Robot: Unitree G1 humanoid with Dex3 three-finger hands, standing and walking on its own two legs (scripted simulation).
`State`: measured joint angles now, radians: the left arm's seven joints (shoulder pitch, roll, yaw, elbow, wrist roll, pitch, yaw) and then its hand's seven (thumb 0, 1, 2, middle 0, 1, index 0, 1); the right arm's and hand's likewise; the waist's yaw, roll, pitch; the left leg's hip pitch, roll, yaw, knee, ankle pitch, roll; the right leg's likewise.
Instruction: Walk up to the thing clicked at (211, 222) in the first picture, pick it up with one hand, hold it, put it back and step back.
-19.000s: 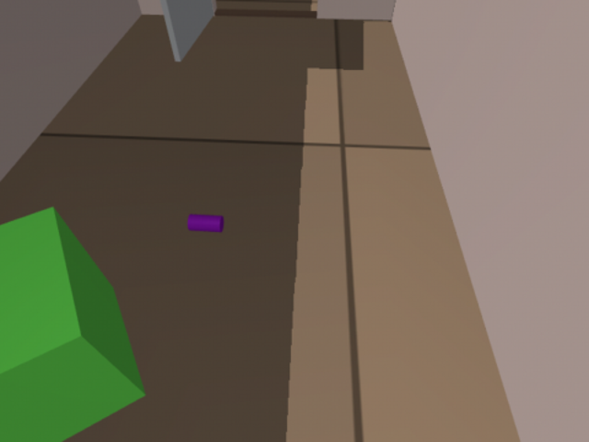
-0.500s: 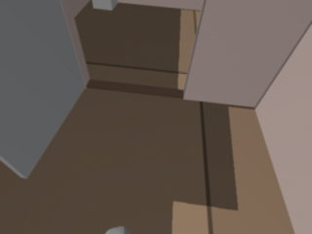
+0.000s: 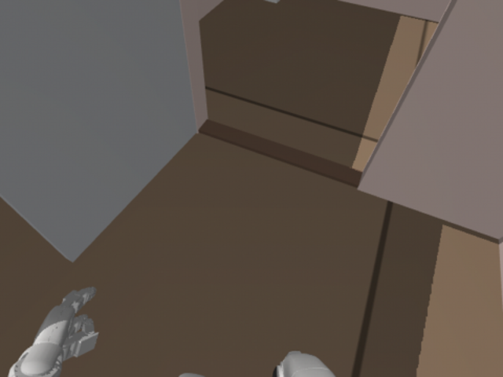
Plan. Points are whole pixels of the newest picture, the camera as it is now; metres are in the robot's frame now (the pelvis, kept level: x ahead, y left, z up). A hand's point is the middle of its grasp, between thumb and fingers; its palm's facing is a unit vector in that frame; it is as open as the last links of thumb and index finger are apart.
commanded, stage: walk up
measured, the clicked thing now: out of the picture -0.98 +0.88 -0.71
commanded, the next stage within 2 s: none
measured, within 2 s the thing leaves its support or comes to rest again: neither
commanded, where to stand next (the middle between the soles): +0.15 -0.01 m, yaw +55 degrees
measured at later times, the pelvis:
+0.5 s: pelvis +0.12 -0.05 +0.00, yaw +20 degrees
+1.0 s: pelvis +0.10 -0.08 -0.01, yaw +40 degrees
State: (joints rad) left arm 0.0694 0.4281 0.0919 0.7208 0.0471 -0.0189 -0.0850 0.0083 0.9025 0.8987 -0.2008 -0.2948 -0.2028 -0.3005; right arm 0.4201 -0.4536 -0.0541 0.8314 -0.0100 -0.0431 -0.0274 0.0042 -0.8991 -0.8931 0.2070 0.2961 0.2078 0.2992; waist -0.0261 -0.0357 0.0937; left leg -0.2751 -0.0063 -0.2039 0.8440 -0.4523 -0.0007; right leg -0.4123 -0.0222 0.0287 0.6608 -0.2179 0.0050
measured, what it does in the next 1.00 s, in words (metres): walks ahead, turning left: left foot, then right foot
